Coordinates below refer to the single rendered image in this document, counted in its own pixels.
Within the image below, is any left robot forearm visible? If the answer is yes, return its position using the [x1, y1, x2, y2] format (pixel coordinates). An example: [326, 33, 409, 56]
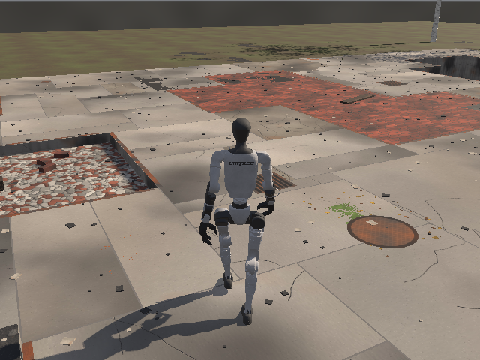
[201, 182, 216, 223]

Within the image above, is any left robot hand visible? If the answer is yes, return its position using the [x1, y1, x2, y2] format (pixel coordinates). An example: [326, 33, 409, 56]
[199, 222, 218, 245]

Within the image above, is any right robot upper arm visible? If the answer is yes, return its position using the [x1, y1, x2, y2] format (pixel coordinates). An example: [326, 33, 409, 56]
[256, 151, 274, 191]

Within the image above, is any right robot forearm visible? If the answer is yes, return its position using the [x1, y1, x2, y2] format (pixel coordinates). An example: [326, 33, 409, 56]
[265, 180, 275, 206]

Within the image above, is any left robot upper arm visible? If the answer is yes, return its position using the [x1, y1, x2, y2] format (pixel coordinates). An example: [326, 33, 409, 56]
[209, 150, 226, 194]

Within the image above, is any robot right thigh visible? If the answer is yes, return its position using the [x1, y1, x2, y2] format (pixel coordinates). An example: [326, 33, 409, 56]
[245, 211, 266, 275]

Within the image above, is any humanoid robot torso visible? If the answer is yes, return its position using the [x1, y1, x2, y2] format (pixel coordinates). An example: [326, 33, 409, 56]
[223, 147, 259, 225]

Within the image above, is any right robot hand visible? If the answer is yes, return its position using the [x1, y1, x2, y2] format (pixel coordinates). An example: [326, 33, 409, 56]
[257, 201, 275, 216]

